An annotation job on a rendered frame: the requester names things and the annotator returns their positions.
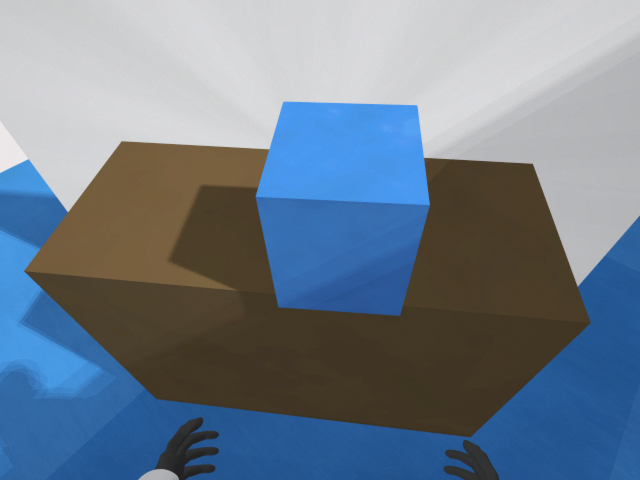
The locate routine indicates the robot left hand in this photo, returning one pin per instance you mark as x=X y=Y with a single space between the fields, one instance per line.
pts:
x=175 y=457

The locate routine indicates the robot right hand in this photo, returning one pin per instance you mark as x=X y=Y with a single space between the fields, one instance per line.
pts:
x=476 y=459

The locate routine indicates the carton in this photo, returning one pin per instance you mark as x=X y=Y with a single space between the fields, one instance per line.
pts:
x=343 y=200

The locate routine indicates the pedestal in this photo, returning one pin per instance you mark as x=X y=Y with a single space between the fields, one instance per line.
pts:
x=162 y=260

